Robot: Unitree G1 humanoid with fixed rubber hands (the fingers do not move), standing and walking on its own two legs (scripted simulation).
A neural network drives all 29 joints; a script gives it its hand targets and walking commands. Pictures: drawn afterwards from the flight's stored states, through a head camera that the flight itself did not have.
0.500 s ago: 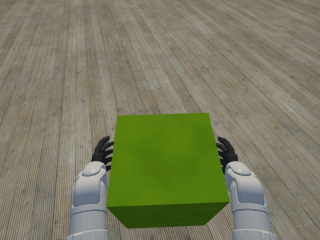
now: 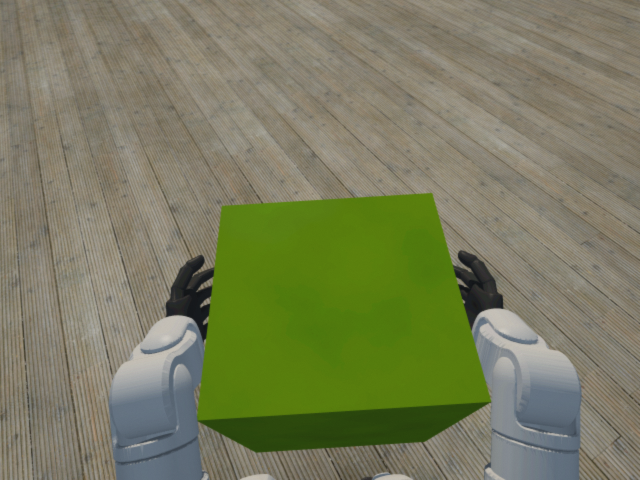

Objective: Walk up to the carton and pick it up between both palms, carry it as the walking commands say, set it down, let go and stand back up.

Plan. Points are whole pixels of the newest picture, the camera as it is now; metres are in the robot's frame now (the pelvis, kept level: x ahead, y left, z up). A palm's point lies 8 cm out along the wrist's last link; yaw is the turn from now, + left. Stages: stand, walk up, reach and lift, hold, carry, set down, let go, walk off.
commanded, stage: carry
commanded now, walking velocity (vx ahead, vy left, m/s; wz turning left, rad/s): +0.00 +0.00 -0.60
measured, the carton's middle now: (334, 337) +0.28 -0.01 +0.02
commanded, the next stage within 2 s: none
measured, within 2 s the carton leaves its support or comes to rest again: neither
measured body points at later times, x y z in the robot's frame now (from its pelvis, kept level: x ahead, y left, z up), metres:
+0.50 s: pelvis -0.08 +0.01 -0.01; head -0.08 +0.03 +0.44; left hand +0.24 +0.09 +0.07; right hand +0.12 -0.22 +0.08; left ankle -0.07 +0.13 -0.73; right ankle -0.13 -0.09 -0.73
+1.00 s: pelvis -0.14 +0.05 +0.00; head -0.13 +0.09 +0.45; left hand +0.17 +0.04 +0.07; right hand -0.03 -0.22 +0.09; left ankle -0.07 +0.12 -0.73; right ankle -0.21 -0.05 -0.65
